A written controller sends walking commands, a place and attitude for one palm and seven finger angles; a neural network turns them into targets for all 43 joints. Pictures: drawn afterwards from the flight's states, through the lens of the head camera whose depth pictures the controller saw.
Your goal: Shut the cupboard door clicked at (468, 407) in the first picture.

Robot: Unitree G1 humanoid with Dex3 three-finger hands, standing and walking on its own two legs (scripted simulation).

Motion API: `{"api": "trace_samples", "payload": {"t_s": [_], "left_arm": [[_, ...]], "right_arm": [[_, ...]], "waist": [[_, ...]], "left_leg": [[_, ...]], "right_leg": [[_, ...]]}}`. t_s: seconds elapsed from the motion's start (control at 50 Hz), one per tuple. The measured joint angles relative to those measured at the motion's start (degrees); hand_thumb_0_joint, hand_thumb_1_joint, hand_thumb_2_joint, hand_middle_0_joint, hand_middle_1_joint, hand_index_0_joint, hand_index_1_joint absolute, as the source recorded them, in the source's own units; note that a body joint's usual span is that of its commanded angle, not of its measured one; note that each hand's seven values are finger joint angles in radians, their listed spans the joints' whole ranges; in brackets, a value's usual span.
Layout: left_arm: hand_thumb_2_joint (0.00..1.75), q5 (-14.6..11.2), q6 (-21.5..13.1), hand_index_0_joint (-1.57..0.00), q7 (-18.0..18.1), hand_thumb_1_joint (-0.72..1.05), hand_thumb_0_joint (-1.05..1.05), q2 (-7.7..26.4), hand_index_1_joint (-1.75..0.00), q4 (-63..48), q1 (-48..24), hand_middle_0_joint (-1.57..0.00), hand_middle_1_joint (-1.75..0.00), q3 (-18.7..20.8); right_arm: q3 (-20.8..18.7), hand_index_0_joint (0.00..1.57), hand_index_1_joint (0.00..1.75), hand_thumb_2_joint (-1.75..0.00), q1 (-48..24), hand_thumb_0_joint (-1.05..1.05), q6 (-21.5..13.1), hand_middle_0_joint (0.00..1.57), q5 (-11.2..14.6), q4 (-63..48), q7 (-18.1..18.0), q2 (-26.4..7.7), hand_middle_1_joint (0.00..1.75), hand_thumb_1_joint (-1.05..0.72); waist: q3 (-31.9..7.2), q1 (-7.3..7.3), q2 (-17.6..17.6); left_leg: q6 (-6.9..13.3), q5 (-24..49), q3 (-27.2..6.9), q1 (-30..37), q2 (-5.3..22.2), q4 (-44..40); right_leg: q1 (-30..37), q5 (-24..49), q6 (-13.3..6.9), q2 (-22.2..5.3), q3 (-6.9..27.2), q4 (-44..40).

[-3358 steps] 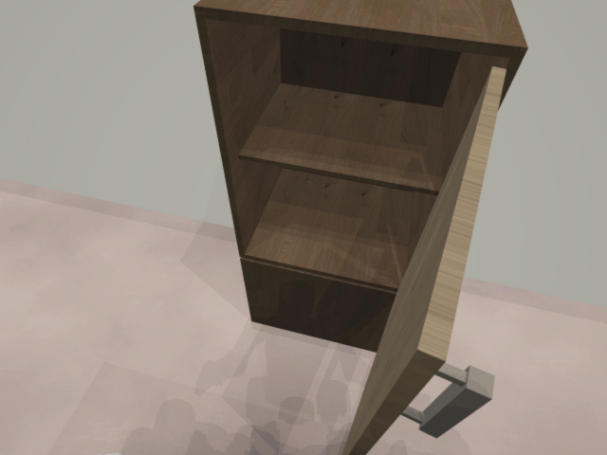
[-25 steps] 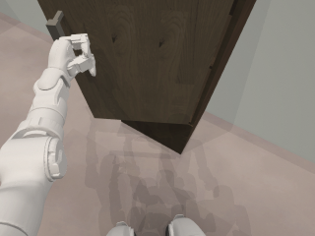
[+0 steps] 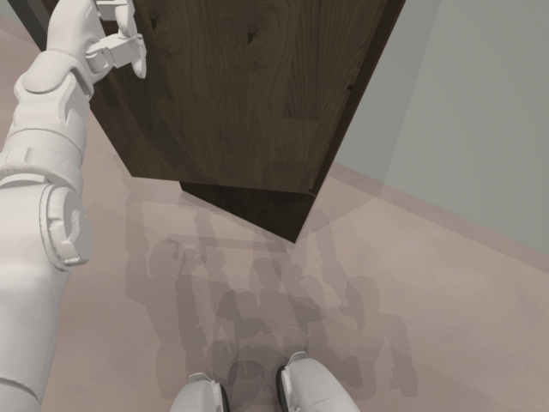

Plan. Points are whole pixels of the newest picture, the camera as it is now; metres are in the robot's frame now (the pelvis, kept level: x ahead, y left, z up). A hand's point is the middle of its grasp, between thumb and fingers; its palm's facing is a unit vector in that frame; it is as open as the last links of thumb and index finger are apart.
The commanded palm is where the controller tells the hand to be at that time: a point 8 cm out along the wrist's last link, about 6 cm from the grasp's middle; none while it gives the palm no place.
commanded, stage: push the door shut along its arc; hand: left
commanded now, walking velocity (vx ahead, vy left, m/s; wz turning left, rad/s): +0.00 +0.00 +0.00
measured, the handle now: (55, 30) +0.61 +0.18 +0.13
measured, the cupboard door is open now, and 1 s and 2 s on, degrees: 22 12 12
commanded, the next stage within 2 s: pull the fist back off the door in 0.38 s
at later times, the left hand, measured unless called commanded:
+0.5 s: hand (159, 23) +0.60 +0.05 +0.15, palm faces -0.37 -0.93 +0.00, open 3.5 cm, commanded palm +0.60 +0.08 +0.14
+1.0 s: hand (170, 34) +0.58 +0.04 +0.14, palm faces +0.09 -0.99 -0.05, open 3.1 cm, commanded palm +0.53 +0.09 +0.14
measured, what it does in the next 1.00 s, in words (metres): stands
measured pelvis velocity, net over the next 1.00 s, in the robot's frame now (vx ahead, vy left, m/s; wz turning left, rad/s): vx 0.02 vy -0.02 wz -0.01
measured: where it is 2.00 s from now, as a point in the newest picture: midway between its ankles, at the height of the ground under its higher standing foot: outside the picture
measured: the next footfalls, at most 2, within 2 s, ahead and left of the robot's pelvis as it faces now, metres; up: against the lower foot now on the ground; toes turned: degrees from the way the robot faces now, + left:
none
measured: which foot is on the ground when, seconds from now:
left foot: down 0.00-1.00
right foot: down 0.00-1.00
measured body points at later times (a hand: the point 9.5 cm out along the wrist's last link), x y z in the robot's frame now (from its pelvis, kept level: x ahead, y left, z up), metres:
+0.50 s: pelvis +0.01 -0.01 -0.01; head +0.18 +0.00 +0.41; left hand +0.61 +0.10 +0.15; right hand -0.06 -0.27 -0.11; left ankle +0.01 +0.11 -0.69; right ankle +0.01 -0.12 -0.69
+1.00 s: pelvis +0.02 -0.02 +0.01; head +0.13 -0.03 +0.45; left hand +0.57 +0.09 +0.15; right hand -0.04 -0.26 -0.11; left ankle +0.01 +0.11 -0.69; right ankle +0.01 -0.12 -0.69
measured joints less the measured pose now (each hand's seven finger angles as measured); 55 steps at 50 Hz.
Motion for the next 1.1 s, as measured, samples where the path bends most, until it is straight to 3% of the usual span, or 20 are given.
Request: {"api": "trace_samples", "payload": {"t_s": [0.24,0.5,0.54,0.6,0.66,0.7,0.76,0.82,0.88,0.98,1.1], "left_arm": [[0.94,0.76,1.3,-1.3,0.0,0.94,0.03,-0.08,-1.5,0.76,-3.82,-1.3,-1.5,-2.03],[0.96,1.64,2.25,-1.3,-1.47,0.97,0.05,1.76,-1.5,3.52,-9.28,-1.3,-1.5,-2.75],[0.95,1.01,3.27,-1.3,3.44,0.94,0.05,0.03,-1.5,3.13,-9.31,-1.3,-1.5,1.01],[0.93,1.2,3.24,-1.3,17.76,0.91,0.04,-4.36,-1.5,0.86,-7.94,-1.3,-1.5,5.04],[0.92,6.12,0.64,-1.3,30.39,0.9,0.03,-8.15,-1.5,-2.03,-5.22,-1.3,-1.5,5.12],[0.91,8.85,-1.2,-1.3,34.11,0.9,0.03,-9.67,-1.5,-3.17,-3.35,-1.3,-1.5,3.49],[0.91,9.54,-1.97,-1.3,34.11,0.9,0.03,-11.22,-1.5,-2.9,-1.5,-1.3,-1.5,2.04],[0.9,7.99,-1.58,-1.3,32.79,0.9,0.02,-12.31,-1.5,-1.84,-0.07,-1.3,-1.5,3.99],[0.9,7.22,-3.34,-1.3,32.76,0.9,0.02,-13.01,-1.5,-2.84,2.66,-1.3,-1.5,5.47],[0.9,7.07,-6.36,-1.3,32.57,0.9,0.02,-14.04,-1.5,-4.63,7.41,-1.3,-1.5,3.73],[0.9,3.47,-6.49,-1.3,31.4,0.9,0.02,-18.38,-1.5,-9.25,13.98,-1.3,-1.5,1.19]], "right_arm": [[-0.27,0.21,0.3,-0.89,0.72,0.01,0.62,0.21,-0.93,0.98,0.45,0.64,0.3,-0.9],[-0.16,0.21,0.3,-0.89,-0.66,0.0,-0.12,0.21,-1.37,1.37,0.0,0.44,0.3,-0.9],[-0.54,0.21,0.3,-0.89,0.33,0.0,-0.19,0.2,-1.75,0.65,0.56,0.33,0.3,-0.9],[-0.99,0.21,0.3,-0.89,2.03,0.0,-0.21,0.2,-3.31,-0.26,3.14,0.73,0.3,-0.9],[-1.25,0.2,0.3,-0.89,3.19,0.0,-0.07,0.2,-5.24,-0.67,6.01,1.52,0.3,-0.9],[-1.44,0.21,0.3,-0.89,3.3,0.0,0.42,0.2,-5.69,-0.37,7.27,2.3,0.3,-0.9],[-1.46,0.21,0.3,-0.89,3.02,0.0,1.67,0.2,-5.25,0.15,7.59,3.22,0.3,-0.9],[-1.3,0.21,0.3,-0.89,2.88,0.01,2.5,0.2,-4.63,0.06,6.98,3.42,0.3,-0.9],[-1.56,0.21,0.3,-0.89,3.27,0.01,2.36,0.2,-4.38,-0.55,6.56,3.12,0.3,-0.9],[-2.35,0.21,0.3,-0.89,3.6,0.01,2.64,0.2,-3.75,-0.57,6.59,2.42,0.3,-0.9],[-3.3,0.21,0.3,-0.89,2.69,0.01,3.51,0.2,-2.74,-0.22,6.12,1.81,0.3,-0.9]], "waist": [[-0.12,-0.49,0.44],[0.35,-2.14,0.25],[-0.42,-1.62,0.92],[-1.63,-0.66,1.2],[-2.74,-0.05,1.32],[-2.93,0.09,1.14],[-2.63,0.16,0.99],[-2.52,0.14,1.03],[-2.82,0.45,1.24],[-3.25,2.07,1.33],[-3.12,4.83,0.64]], "left_leg": [[-0.17,-0.71,-0.43,-1.71,-0.12,0.74],[-0.62,-1.24,-1.15,-4.07,0.18,2.27],[-0.77,-1.34,-1.4,-5.06,0.4,2.6],[-0.98,-1.27,-1.41,-5.44,0.44,2.34],[-1.12,-1.27,-1.38,-5.51,0.44,2.16],[-1.21,-1.25,-1.3,-4.96,0.41,1.87],[-1.29,-0.92,-1.2,-3.08,0.4,0.62],[-1.29,-0.31,-0.77,-0.57,0.52,-1.36],[-1.27,0.12,-0.02,1.97,0.68,-3.23],[-1.25,0.32,0.84,5.78,0.71,-5.22],[-1.26,1.04,0.79,10.01,0.39,-7.47]], "right_leg": [[-1.62,-0.94,-0.19,-0.09,-0.39,0.86],[-3.81,-1.57,-0.75,0.22,-1.07,2.3],[-4.58,-1.51,-0.77,0.45,-1.29,2.24],[-5.03,-1.47,-0.76,0.48,-1.28,2.09],[-5.24,-1.6,-0.88,0.49,-1.24,2.15],[-4.84,-1.72,-1.0,0.47,-1.17,2.15],[-3.11,-1.49,-1.12,0.48,-1.05,1.17],[-0.86,-0.83,-1.16,0.63,-0.61,-0.62],[1.23,-0.31,-1.14,0.81,0.14,-2.11],[4.45,-0.2,-1.11,0.88,1.02,-3.42],[8.62,0.23,-1.11,0.62,0.98,-5.32]]}}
